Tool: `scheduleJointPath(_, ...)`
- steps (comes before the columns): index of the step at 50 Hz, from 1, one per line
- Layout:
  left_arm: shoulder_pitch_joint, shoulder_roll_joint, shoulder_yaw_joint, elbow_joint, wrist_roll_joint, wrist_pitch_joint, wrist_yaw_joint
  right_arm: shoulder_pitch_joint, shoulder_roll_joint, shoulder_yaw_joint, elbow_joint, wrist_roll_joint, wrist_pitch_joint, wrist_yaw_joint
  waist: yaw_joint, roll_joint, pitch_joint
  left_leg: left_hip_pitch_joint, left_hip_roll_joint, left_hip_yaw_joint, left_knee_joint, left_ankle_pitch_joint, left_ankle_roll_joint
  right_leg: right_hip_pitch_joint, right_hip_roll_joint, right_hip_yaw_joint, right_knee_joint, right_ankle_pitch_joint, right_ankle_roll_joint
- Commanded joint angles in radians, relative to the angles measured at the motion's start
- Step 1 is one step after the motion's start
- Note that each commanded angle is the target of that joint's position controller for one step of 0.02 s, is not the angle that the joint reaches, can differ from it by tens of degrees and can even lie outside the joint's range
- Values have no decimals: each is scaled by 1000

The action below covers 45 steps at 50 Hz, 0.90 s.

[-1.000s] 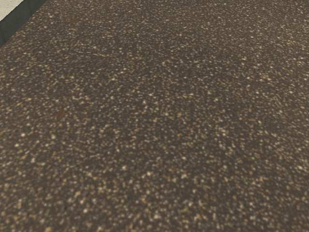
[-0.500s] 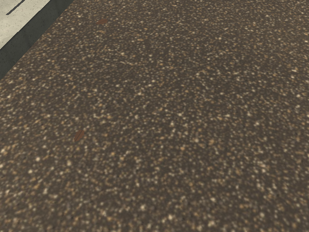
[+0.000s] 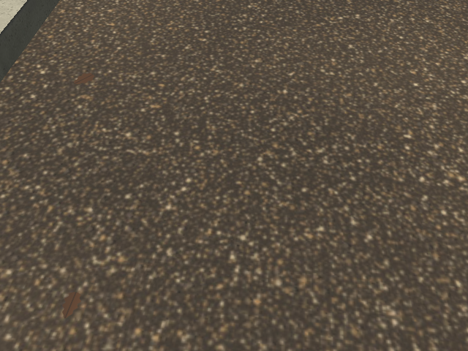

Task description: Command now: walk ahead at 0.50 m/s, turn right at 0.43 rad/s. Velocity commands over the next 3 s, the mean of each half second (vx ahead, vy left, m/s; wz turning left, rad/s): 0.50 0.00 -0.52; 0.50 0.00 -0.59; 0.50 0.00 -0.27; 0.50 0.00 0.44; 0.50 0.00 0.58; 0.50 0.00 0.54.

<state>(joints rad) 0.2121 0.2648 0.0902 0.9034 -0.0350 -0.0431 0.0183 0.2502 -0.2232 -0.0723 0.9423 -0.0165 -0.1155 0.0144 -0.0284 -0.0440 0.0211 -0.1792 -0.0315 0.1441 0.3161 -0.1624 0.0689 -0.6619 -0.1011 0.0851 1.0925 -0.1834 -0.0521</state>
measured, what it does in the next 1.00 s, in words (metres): walks ahead, turning right: right foot, then left foot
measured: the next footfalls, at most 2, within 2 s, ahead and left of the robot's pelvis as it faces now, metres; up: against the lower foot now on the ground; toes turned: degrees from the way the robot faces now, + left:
right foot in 0.34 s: +0.32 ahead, -0.16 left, +0.00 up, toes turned -15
left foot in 0.80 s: +0.66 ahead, -0.06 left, +0.00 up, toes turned -31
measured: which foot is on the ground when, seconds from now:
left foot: down 0.00-0.32, up 0.34-0.78, down 0.80-1.00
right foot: up 0.00-0.32, down 0.34-0.80, up 0.82-1.00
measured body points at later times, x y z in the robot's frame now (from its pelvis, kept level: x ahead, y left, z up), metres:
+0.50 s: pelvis +0.27 -0.08 -0.01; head +0.31 -0.09 +0.44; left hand +0.44 +0.16 -0.13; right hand +0.33 -0.38 -0.12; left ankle +0.27 +0.09 -0.65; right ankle +0.28 -0.15 -0.75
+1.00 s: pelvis +0.55 -0.12 -0.01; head +0.58 -0.13 +0.44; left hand +0.82 +0.04 -0.11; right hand +0.49 -0.41 -0.11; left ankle +0.63 -0.04 -0.75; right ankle +0.47 -0.24 -0.66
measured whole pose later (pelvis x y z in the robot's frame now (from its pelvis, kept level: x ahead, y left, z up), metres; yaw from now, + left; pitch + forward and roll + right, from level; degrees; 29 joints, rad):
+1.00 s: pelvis +0.55 -0.12 -0.01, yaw -35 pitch +2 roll +2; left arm 0.25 0.30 0.09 0.68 -0.03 -0.02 0.00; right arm 0.23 -0.25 -0.07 0.78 -0.01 -0.10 0.01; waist -0.02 -0.05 0.02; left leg -0.25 -0.02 0.08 0.41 -0.19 0.03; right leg -0.60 -0.05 0.06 1.18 -0.33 -0.02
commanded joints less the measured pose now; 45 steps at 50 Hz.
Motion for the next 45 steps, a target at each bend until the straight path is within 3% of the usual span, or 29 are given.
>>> scheduleJointPath(1,31,23,12,-44,7,6,-4,-44,-121,-23,-49,-3,-18,-18,37,102,-9,42,283,-142,-188,213,102,-68,-28,60,-86,150,7)
scheduleJointPath(6,-123,7,-2,-96,16,0,-39,6,-152,-25,-32,5,-3,-39,-9,86,45,96,276,-20,-205,227,73,-56,-15,-32,-313,292,13)
scheduleJointPath(11,-265,-1,-17,-184,14,0,-70,88,-186,-37,-13,19,31,-43,-53,78,86,292,331,34,-117,381,70,-120,8,-116,-425,155,-14)
scheduleJointPath(14,-220,36,-1,-210,12,5,-81,57,-229,-48,-30,33,48,-49,7,134,19,313,333,80,51,841,47,58,92,-211,-442,0,-64)
scheduleJointPath(15,-140,66,15,-200,8,8,-81,43,-245,-52,-37,36,55,-52,57,156,-29,304,328,89,172,982,38,168,133,-234,-448,-44,-88)
scheduleJointPath(16,6,116,43,-167,5,7,-75,15,-252,-52,-45,43,61,-52,142,147,-103,241,297,108,363,979,12,376,171,-234,-531,16,-125)
scheduleJointPath(17,180,202,80,-124,10,14,-54,3,-240,-46,-64,34,53,-54,219,76,-196,4,254,106,656,700,-34,697,100,-75,-580,41,-179)
scheduleJointPath(18,172,304,92,-121,3,8,-44,83,-72,3,-118,-6,22,-32,97,-191,-257,-481,47,32,1010,-331,-93,1043,-165,457,-624,-12,-357)
scheduleJointPath(19,222,245,68,-145,23,-3,-44,1,-123,2,-148,36,-30,-14,148,-117,-390,-615,-2,-210,1142,-427,-79,1118,-244,737,-781,-97,-418)
scheduleJointPath(20,189,181,51,-142,30,-13,-43,-105,-166,-10,-179,70,-53,-5,167,-67,-263,-699,56,-235,1119,-331,-52,1045,-209,579,-801,-12,-354)
scheduleJointPath(21,112,136,38,-156,19,-20,-43,-109,-163,-7,-178,61,-60,-9,116,7,-184,-658,104,-235,1019,-241,-41,895,-162,441,-797,68,-309)
scheduleJointPath(22,34,103,27,-174,15,-23,-44,-106,-170,-15,-168,34,-54,-17,71,46,-124,-584,134,-226,932,-201,-52,740,-124,347,-811,161,-281)
scheduleJointPath(23,-4,81,17,-190,21,-25,-39,-87,-180,-24,-168,23,-40,-18,37,43,-102,-511,153,-231,879,-171,-66,639,-97,296,-834,220,-271)
scheduleJointPath(26,1,122,22,-199,19,-30,-23,-96,-146,-21,-195,7,-6,-21,5,46,-60,-454,152,-202,728,-121,-115,488,-66,229,-874,312,-267)
scheduleJointPath(28,28,155,32,-199,17,-28,-10,-178,-118,-9,-227,0,0,-23,25,26,-34,-437,127,-180,567,0,-135,424,-24,171,-879,320,-242)
scheduleJointPath(30,59,160,35,-196,13,-22,-4,-254,-97,2,-249,3,-2,-17,59,-6,-24,-378,86,-169,392,154,-133,385,25,127,-858,269,-201)
scheduleJointPath(33,119,159,35,-185,9,-15,-6,-332,-108,4,-284,21,-5,-5,100,-40,-26,-318,42,-172,254,260,-126,398,17,169,-828,168,-171)
scheduleJointPath(35,144,147,32,-180,4,-10,-5,-345,-137,-5,-301,26,-11,3,101,-51,-31,-313,38,-202,199,225,-109,464,-10,233,-771,111,-159)
scheduleJointPath(37,142,149,34,-185,7,-5,1,-323,-165,-15,-304,28,-22,9,80,-72,-36,-283,36,-213,172,145,-84,517,-36,296,-709,99,-146)
scheduleJointPath(39,112,128,27,-203,13,-2,2,-188,-194,-35,-274,21,-33,5,3,-86,-86,-97,32,-192,125,111,-42,501,8,297,-584,181,-109)
scheduleJointPath(40,93,78,8,-226,23,-6,-2,-44,-238,-49,-258,2,-38,-1,-66,-32,-202,140,151,-292,158,102,16,402,62,237,-356,140,-71)
scheduleJointPath(41,211,20,-9,-249,4,-14,0,98,-322,-71,-235,-18,-28,-6,-52,230,-367,521,390,-686,114,-61,170,68,200,97,3,-167,8)
scheduleJointPath(42,244,76,-9,-251,-8,-19,-1,110,-274,-60,-226,7,-19,1,-42,361,-384,558,477,-964,15,-287,211,-110,162,99,189,-408,22)
scheduleJointPath(43,176,154,11,-246,-11,-13,-2,52,-194,-38,-246,16,-11,-3,-57,233,-241,441,442,-843,-11,-368,169,-170,109,107,266,-328,30)
scheduleJointPath(44,99,163,13,-261,1,-5,-2,3,-165,-27,-256,11,1,-7,-51,148,-148,303,399,-686,-16,-283,132,-154,71,62,265,-251,33)
scheduleJointPath(45,57,150,15,-278,14,-3,-4,-39,-147,-20,-249,4,7,-6,-27,117,-77,172,354,-579,-42,-172,119,-122,42,51,214,-197,32)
